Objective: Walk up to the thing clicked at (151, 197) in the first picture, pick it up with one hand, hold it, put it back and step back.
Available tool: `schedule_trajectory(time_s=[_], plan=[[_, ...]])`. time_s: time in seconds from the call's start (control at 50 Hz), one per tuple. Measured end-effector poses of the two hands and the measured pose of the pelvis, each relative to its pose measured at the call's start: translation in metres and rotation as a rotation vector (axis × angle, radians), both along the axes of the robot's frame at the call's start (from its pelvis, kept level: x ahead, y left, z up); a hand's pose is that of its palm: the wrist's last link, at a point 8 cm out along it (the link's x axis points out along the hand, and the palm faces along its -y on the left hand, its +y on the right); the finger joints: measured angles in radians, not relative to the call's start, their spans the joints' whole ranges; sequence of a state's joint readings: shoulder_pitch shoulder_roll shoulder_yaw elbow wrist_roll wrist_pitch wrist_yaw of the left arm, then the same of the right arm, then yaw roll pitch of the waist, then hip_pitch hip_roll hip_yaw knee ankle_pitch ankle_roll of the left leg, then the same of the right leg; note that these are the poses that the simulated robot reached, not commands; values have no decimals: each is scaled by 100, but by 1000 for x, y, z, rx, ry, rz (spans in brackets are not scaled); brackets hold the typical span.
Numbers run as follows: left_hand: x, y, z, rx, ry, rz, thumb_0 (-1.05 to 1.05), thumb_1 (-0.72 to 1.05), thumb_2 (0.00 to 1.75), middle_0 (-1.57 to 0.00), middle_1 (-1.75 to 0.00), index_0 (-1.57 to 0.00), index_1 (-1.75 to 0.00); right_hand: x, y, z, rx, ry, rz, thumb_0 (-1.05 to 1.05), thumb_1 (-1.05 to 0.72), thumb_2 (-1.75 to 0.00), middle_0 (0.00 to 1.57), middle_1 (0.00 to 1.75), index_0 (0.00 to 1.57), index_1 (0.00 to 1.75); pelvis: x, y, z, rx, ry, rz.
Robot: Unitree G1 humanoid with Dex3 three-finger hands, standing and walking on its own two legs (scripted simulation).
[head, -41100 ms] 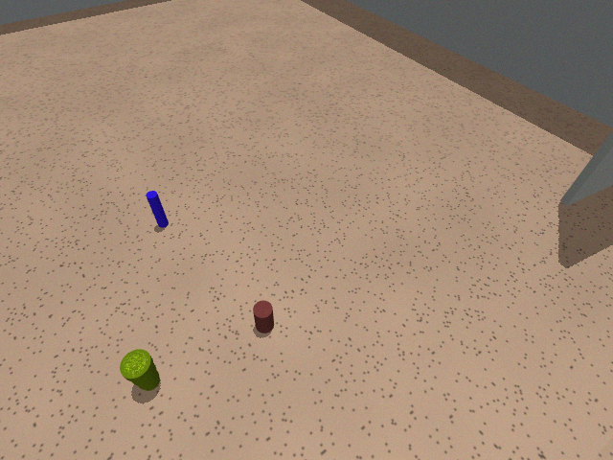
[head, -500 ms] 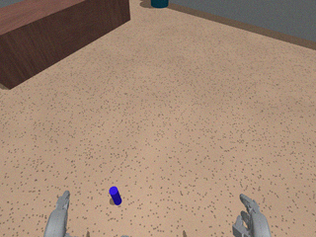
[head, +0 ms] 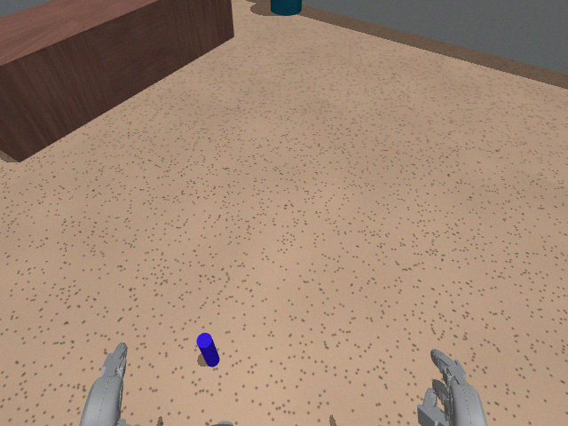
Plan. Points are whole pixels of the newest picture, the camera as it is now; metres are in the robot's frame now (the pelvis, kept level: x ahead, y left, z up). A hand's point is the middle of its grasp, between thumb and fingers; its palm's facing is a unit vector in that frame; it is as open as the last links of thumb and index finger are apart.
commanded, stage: home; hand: left
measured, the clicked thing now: (208, 350) +0.43 +0.22 -0.63
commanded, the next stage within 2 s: stand in 0.72 s
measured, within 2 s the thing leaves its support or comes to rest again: neither
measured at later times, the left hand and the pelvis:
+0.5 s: hand (150, 407) +0.17 +0.18 -0.06, palm faces +0.11 -0.95 -0.29, open 17.5 cm; pelvis +0.00 +0.00 +0.00, yaw +0 degrees
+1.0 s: hand (150, 408) +0.17 +0.18 -0.06, palm faces +0.11 -0.95 -0.29, open 16.0 cm; pelvis +0.00 +0.00 +0.00, yaw +0 degrees
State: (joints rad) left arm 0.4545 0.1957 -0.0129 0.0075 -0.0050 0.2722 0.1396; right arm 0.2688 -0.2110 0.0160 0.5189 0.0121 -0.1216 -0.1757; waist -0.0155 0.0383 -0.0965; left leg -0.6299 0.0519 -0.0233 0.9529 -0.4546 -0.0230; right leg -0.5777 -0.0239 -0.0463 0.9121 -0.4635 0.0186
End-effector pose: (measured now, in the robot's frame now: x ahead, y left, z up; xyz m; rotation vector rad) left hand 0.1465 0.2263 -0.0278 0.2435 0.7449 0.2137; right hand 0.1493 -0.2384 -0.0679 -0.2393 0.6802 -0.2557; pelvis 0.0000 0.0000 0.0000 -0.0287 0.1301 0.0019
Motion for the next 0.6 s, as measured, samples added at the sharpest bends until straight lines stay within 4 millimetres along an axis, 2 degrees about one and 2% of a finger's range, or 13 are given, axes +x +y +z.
schedule_trajectory(time_s=[0.6], plan=[[4, 2, 0, -2, 1, 4, -1, -55, 4, -5, -5, -5, -5, 4, 2, 0, 0, 5, 4, 1, -90, -90, 21, 30, 20, 31, 4, 1, 1, -1, -1, 0]])
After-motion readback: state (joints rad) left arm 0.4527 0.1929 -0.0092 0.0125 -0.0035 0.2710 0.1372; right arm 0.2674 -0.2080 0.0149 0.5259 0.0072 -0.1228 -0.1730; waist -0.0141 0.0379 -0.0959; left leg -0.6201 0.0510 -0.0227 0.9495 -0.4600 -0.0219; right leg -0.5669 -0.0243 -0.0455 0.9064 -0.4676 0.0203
